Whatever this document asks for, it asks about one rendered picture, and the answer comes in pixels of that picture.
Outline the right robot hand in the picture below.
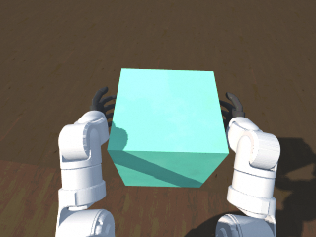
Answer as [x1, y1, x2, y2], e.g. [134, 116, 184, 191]
[219, 92, 245, 132]

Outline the robot right forearm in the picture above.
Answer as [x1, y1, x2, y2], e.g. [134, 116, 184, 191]
[225, 117, 280, 237]

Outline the carton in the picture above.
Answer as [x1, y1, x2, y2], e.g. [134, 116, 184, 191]
[107, 68, 229, 188]

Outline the left robot hand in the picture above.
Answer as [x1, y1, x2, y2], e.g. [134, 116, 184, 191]
[89, 86, 117, 127]

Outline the robot right upper arm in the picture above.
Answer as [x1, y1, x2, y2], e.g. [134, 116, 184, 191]
[215, 214, 275, 237]

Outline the robot left forearm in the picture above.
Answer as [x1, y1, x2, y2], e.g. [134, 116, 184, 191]
[55, 111, 110, 237]

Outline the robot left upper arm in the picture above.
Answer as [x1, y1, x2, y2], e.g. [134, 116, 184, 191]
[56, 209, 116, 237]

